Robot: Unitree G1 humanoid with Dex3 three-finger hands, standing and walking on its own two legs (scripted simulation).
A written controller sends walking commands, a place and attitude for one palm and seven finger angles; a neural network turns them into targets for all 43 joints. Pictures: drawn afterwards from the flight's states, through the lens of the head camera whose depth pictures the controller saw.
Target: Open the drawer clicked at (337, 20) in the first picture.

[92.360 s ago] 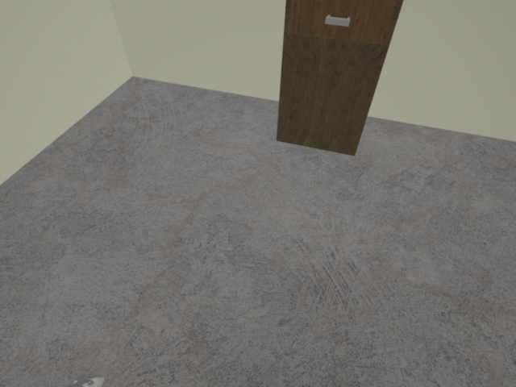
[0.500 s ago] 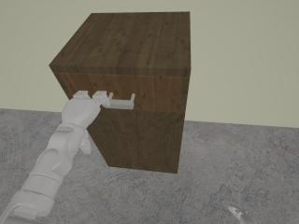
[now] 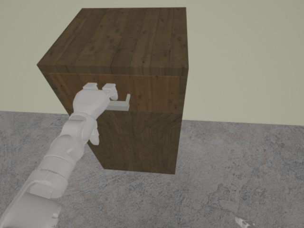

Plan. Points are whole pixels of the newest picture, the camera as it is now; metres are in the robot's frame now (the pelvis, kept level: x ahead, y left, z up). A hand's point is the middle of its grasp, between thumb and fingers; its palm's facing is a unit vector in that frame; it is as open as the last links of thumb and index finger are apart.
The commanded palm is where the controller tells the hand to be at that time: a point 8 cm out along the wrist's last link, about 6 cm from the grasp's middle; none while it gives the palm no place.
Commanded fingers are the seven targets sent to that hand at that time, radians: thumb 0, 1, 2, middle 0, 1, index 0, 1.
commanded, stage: move the hooked fingers above the handle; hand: left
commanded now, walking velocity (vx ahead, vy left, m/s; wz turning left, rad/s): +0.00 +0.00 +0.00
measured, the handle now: (115, 100) +0.53 +0.17 -0.01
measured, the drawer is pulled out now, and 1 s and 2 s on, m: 0.00 0.00 0.00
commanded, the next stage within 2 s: lower the fingers behind the handle in 1.18 s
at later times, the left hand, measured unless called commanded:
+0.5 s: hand (113, 99) +0.48 +0.16 +0.05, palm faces -0.03 -0.01 -1.00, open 13.8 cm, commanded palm +0.46 +0.17 +0.11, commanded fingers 0.00 -0.50 0.30 -0.30 -1.20 -0.30 -1.20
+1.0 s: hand (109, 100) +0.47 +0.17 +0.05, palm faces -0.02 -0.01 -1.00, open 13.8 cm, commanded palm +0.46 +0.18 +0.11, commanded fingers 0.00 -0.50 0.30 -0.30 -1.20 -0.30 -1.20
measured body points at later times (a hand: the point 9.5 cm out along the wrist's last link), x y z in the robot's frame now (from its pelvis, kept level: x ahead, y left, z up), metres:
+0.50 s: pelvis +0.01 +0.00 -0.01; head +0.08 -0.02 +0.44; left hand +0.47 +0.16 +0.10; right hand +0.03 -0.27 -0.15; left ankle -0.01 +0.11 -0.73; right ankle -0.02 -0.11 -0.73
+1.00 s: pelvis +0.01 +0.00 -0.01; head +0.07 -0.01 +0.44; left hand +0.47 +0.17 +0.11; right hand +0.06 -0.27 -0.14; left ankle -0.01 +0.11 -0.73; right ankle -0.02 -0.11 -0.73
